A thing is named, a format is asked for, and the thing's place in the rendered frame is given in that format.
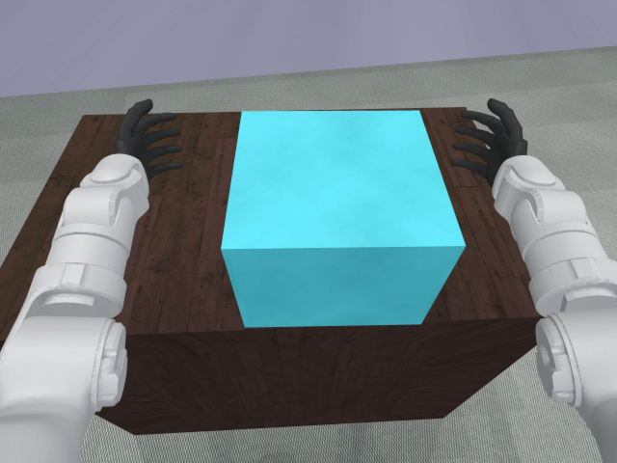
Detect robot left hand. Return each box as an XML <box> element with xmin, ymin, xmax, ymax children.
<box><xmin>114</xmin><ymin>99</ymin><xmax>183</xmax><ymax>183</ymax></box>

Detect right robot upper arm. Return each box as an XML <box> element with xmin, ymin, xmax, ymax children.
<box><xmin>536</xmin><ymin>308</ymin><xmax>617</xmax><ymax>463</ymax></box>

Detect pedestal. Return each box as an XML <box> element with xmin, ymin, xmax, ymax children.
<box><xmin>0</xmin><ymin>107</ymin><xmax>545</xmax><ymax>435</ymax></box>

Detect robot right hand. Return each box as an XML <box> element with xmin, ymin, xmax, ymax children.
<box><xmin>450</xmin><ymin>98</ymin><xmax>527</xmax><ymax>188</ymax></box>

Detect carton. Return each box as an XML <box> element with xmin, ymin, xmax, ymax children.
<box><xmin>221</xmin><ymin>111</ymin><xmax>466</xmax><ymax>328</ymax></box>

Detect left robot upper arm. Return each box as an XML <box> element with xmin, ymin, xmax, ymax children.
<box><xmin>0</xmin><ymin>315</ymin><xmax>127</xmax><ymax>463</ymax></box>

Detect robot right forearm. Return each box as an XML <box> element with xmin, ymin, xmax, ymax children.
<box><xmin>492</xmin><ymin>155</ymin><xmax>617</xmax><ymax>317</ymax></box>

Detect robot left forearm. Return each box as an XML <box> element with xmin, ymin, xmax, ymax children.
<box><xmin>0</xmin><ymin>153</ymin><xmax>149</xmax><ymax>385</ymax></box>

